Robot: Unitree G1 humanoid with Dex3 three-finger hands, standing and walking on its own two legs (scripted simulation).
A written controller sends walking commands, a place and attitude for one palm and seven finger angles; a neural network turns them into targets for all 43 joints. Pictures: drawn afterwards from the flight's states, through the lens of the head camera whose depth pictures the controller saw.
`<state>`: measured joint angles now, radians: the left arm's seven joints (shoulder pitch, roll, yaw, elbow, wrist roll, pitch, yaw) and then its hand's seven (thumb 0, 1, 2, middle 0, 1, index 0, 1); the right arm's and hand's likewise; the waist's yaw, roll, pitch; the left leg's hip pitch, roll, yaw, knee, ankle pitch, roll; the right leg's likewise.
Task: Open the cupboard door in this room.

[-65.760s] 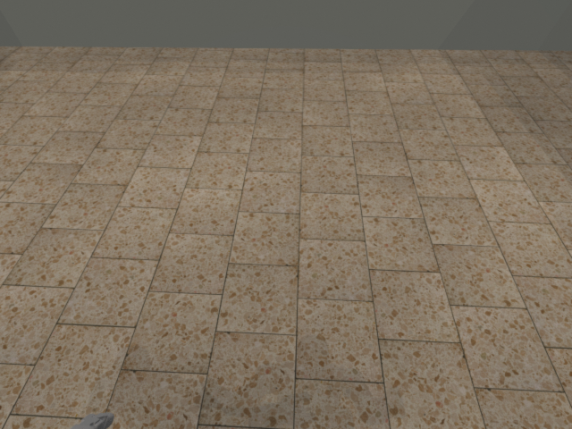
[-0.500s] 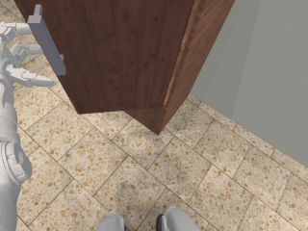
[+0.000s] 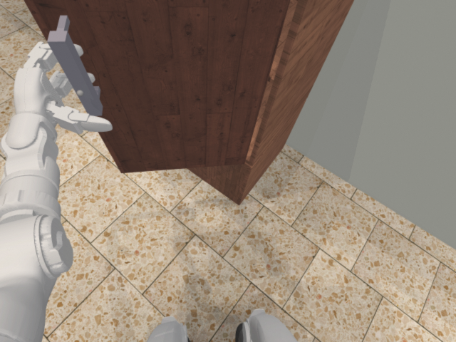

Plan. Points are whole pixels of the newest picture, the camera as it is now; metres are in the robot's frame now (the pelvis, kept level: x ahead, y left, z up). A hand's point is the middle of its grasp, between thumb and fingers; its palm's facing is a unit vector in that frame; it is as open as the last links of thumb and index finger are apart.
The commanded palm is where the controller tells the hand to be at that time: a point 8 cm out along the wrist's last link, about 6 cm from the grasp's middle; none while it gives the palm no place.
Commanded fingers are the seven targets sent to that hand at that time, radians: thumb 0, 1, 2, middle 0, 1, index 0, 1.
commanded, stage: slide the fingers in behind the handle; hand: left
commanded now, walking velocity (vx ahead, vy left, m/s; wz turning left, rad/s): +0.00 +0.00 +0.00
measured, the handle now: (81, 70) +0.56 +0.21 +0.10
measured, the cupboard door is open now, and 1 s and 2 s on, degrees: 44 43 62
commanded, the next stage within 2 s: close the thumb around the handle in 0.58 s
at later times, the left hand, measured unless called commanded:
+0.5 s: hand (92, 93) +0.51 +0.19 +0.10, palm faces +0.06 -1.00 -0.01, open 14.0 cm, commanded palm +0.49 +0.23 +0.10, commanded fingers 0.00 -0.50 0.30 -0.30 -1.20 -0.30 -1.20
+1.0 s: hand (95, 91) +0.51 +0.19 +0.09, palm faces +0.05 -1.00 -0.01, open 11.1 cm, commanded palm +0.49 +0.23 +0.10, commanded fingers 0.00 0.45 0.71 -0.37 -1.30 -0.37 -1.30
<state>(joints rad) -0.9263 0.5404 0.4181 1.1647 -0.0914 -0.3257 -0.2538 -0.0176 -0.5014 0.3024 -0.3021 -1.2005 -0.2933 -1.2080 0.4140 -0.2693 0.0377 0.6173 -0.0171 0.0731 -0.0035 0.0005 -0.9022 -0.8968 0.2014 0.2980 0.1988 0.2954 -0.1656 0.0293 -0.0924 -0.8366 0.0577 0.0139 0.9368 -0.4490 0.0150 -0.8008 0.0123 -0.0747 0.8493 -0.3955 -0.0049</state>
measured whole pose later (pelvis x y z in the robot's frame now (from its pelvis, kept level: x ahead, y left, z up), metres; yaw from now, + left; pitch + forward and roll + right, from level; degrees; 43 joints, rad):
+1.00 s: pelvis +0.00 +0.00 +0.00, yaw +0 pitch +20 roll -3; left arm -0.94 0.51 0.42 1.19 -0.08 -0.35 -0.21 -0.01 -0.06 0.49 -0.33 -1.25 -0.33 -1.25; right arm 0.42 -0.27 0.04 0.63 -0.02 0.06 0.00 0.00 -0.90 -0.90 0.20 0.30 0.20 0.30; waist -0.17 0.04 -0.09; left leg -0.84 0.06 0.02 0.93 -0.44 0.01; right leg -0.81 0.01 -0.06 0.86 -0.39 -0.01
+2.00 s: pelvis +0.01 -0.01 +0.02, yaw -1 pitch +13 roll -1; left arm -0.28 0.16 0.24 0.45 -0.19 -0.27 0.01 0.01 0.68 0.73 -0.34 -1.33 -0.34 -1.30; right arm 0.34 -0.25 -0.01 0.56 0.01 0.04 0.03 0.01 -0.90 -0.90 0.20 0.30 0.20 0.30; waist -0.06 0.04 -0.12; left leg -0.60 0.05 0.06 0.79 -0.42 0.00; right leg -0.61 0.01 -0.02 0.76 -0.38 -0.01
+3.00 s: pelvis -0.01 -0.04 +0.02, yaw +3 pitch +6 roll +1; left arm -0.05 -0.12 -0.15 0.20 0.06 -0.12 0.58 0.00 -0.12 0.47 -0.33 -1.24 -0.32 -1.24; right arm 0.18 -0.19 0.01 0.61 -0.07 0.07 -0.03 0.01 -0.90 -0.90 0.20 0.30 0.20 0.30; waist 0.00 0.04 -0.08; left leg -0.48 0.03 -0.01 0.77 -0.38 -0.03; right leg -0.48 -0.01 -0.10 0.79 -0.41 -0.05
